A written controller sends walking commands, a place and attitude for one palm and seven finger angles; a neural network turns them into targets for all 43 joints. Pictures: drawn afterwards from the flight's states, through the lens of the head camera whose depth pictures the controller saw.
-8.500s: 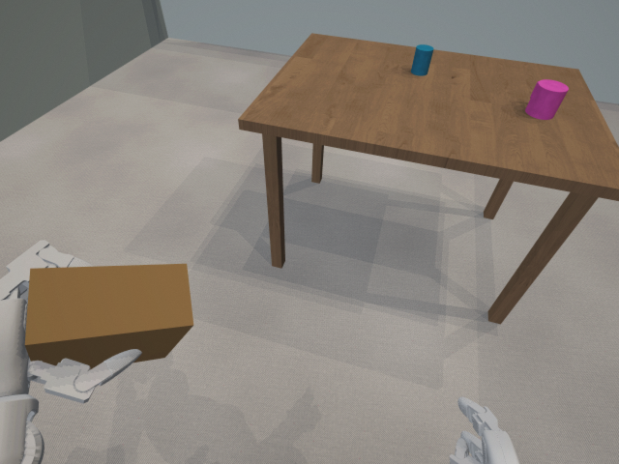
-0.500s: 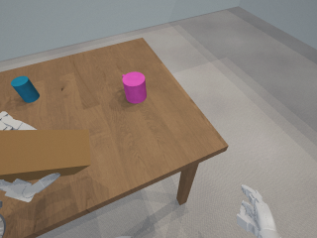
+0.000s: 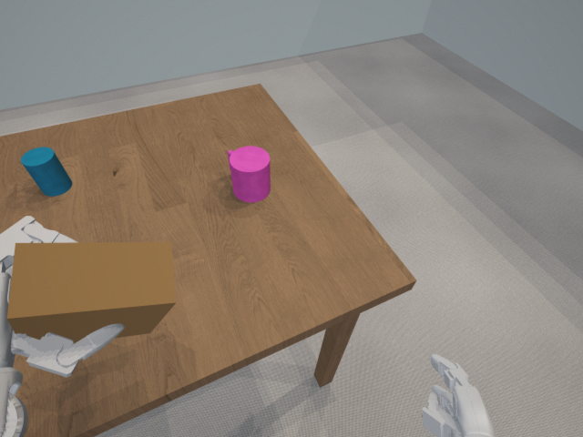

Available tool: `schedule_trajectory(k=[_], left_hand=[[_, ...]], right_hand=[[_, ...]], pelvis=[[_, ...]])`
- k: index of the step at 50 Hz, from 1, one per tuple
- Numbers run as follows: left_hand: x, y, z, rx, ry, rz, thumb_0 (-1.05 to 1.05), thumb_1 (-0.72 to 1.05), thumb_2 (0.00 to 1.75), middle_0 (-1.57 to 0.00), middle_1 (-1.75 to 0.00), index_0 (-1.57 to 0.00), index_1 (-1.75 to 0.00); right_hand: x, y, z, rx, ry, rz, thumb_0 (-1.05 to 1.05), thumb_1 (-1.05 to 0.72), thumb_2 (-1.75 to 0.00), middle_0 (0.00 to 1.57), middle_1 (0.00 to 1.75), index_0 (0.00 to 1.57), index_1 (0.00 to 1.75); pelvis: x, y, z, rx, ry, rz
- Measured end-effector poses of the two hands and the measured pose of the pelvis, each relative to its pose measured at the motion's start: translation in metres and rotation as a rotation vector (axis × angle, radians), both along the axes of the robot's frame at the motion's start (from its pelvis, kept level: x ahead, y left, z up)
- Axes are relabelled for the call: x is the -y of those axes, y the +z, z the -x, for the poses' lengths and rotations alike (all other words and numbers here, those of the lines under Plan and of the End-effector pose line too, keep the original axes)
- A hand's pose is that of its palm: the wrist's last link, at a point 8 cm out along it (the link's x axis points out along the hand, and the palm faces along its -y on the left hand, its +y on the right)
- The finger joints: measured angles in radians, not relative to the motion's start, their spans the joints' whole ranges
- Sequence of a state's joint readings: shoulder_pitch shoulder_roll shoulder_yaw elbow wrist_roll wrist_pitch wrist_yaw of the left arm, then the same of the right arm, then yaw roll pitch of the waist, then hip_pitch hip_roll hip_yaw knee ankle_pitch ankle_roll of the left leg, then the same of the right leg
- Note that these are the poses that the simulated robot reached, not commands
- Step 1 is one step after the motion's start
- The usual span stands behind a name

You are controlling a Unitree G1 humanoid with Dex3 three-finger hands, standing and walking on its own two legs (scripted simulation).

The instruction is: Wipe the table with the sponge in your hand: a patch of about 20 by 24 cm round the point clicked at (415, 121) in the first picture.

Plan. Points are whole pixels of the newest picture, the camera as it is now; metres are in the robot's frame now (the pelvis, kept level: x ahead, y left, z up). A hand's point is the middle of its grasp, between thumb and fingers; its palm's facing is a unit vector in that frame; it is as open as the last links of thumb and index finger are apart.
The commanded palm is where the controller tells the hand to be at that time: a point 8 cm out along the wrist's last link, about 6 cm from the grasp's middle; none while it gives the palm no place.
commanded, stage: come to a stop and stand still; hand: left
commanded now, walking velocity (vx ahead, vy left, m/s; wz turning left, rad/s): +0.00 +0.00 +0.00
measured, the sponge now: (118, 295) +0.23 +0.20 +0.14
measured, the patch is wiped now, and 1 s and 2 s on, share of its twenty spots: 0.00 0.00 0.00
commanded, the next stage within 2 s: look again from close up in 0.38 s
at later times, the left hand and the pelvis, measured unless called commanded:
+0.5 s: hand (25, 301) +0.21 +0.27 +0.16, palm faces +0.39 -0.82 -0.42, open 10.2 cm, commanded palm +0.15 +0.30 +0.17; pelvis -0.01 +0.02 +0.00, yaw +1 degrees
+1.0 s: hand (9, 265) +0.24 +0.30 +0.17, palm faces +0.35 -0.83 -0.44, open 10.2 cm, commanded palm +0.17 +0.33 +0.17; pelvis +0.01 +0.05 +0.00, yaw -1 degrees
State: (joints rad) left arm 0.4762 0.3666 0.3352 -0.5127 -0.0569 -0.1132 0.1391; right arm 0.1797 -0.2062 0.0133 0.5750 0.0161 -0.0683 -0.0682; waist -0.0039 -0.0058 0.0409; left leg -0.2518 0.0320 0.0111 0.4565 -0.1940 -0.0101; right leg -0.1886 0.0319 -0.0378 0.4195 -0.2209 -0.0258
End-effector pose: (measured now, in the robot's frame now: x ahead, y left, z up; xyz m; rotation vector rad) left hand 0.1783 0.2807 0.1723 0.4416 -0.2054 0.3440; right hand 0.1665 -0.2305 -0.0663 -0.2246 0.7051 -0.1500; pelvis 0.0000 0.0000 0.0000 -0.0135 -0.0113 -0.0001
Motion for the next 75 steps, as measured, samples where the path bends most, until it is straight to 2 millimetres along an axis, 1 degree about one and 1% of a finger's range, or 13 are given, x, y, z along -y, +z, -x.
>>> schedule_trajectory(k=[11,24,27,30,33,37,41,43,46,51,58,66,75], left_hand=[[-0.021,0.004,0.020,0.028,0.032,0.003,-0.01,-0.51,1.01,-0.74,-1.34,-0.74,-1.34],[-0.025,0.000,0.016,0.010,0.030,0.017,-0.01,-0.51,1.01,-0.74,-1.34,-0.74,-1.34],[-0.050,0.030,-0.002,0.109,0.026,-0.185,-0.01,-0.51,1.01,-0.74,-1.34,-0.74,-1.34],[-0.072,0.048,-0.016,0.196,0.070,-0.199,-0.01,-0.51,1.01,-0.74,-1.34,-0.74,-1.34],[-0.061,0.036,-0.020,0.157,0.013,-0.140,-0.01,-0.51,1.01,-0.74,-1.34,-0.74,-1.34],[-0.034,-0.001,-0.019,0.016,-0.129,-0.074,-0.01,-0.51,1.01,-0.74,-1.34,-0.74,-1.34],[-0.039,-0.022,-0.022,-0.050,-0.152,-0.057,-0.01,-0.51,1.01,-0.74,-1.34,-0.74,-1.34],[-0.048,-0.020,-0.024,-0.032,-0.128,-0.070,-0.01,-0.51,1.01,-0.74,-1.34,-0.74,-1.34],[-0.060,-0.006,-0.026,0.039,-0.092,-0.100,-0.01,-0.51,1.01,-0.74,-1.34,-0.74,-1.34],[-0.061,0.015,-0.022,0.138,-0.082,-0.127,-0.01,-0.51,1.01,-0.74,-1.34,-0.74,-1.34],[-0.051,0.006,-0.014,0.096,-0.086,-0.095,-0.01,-0.51,1.01,-0.74,-1.34,-0.74,-1.34],[-0.031,0.006,0.021,0.080,-0.106,-0.117,-0.01,-0.50,1.01,-0.73,-1.34,-0.74,-1.34],[-0.027,0.013,0.052,0.163,-0.129,-0.137,-0.01,-0.51,1.01,-0.73,-1.34,-0.74,-1.34]], right_hand=[[-0.018,0.005,0.011,0.020,0.013,0.000,0.02,-0.90,-0.90,0.21,0.30,0.21,0.30],[-0.038,0.000,0.013,0.004,0.034,-0.038,0.02,-0.90,-0.90,0.21,0.30,0.21,0.30],[-0.039,-0.007,0.014,-0.028,0.099,-0.008,0.01,-0.90,-0.90,0.21,0.30,0.21,0.30],[-0.037,-0.012,0.015,-0.054,0.105,-0.027,0.02,-0.90,-0.90,0.21,0.30,0.21,0.30],[-0.035,-0.008,0.018,-0.019,0.054,-0.057,0.02,-0.90,-0.90,0.21,0.30,0.21,0.30],[-0.035,-0.003,0.022,-0.001,0.004,-0.038,0.02,-0.90,-0.90,0.21,0.30,0.21,0.30],[-0.042,-0.001,0.021,-0.027,0.005,-0.001,0.02,-0.90,-0.90,0.21,0.30,0.21,0.30],[-0.047,-0.001,0.017,-0.040,0.025,0.011,0.02,-0.90,-0.90,0.20,0.30,0.20,0.30],[-0.056,-0.001,0.008,-0.040,0.064,0.013,0.02,-0.90,-0.90,0.20,0.30,0.20,0.30],[-0.071,0.002,-0.011,0.002,0.105,-0.012,0.02,-0.90,-0.90,0.21,0.30,0.21,0.30],[-0.082,0.005,-0.022,0.061,0.139,-0.056,0.01,-0.90,-0.90,0.21,0.30,0.21,0.30],[-0.063,0.000,-0.003,0.054,0.152,-0.041,0.01,-0.90,-0.90,0.21,0.30,0.21,0.30],[-0.029,-0.010,0.045,0.005,0.077,0.047,0.02,-0.90,-0.90,0.21,0.30,0.21,0.30]], pelvis=[[-0.014,0.003,0.008,0.003,0.006,0.011],[-0.022,0.003,0.008,0.004,0.011,0.011],[-0.019,0.000,0.016,-0.009,0.021,0.022],[-0.022,-0.002,0.019,-0.013,-0.003,0.019],[-0.032,-0.001,0.014,-0.015,-0.034,0.010],[-0.042,0.000,0.004,-0.014,-0.046,0.003],[-0.044,-0.001,-0.002,-0.014,-0.031,0.003],[-0.045,-0.001,-0.004,-0.015,-0.022,0.005],[-0.048,-0.002,-0.007,-0.015,-0.012,0.008],[-0.051,-0.002,-0.009,-0.017,-0.017,0.007],[-0.046,-0.004,0.001,-0.014,-0.020,0.010],[-0.028,-0.008,0.025,-0.030,-0.003,0.031],[-0.028,-0.013,0.052,-0.034,-0.001,0.022]])
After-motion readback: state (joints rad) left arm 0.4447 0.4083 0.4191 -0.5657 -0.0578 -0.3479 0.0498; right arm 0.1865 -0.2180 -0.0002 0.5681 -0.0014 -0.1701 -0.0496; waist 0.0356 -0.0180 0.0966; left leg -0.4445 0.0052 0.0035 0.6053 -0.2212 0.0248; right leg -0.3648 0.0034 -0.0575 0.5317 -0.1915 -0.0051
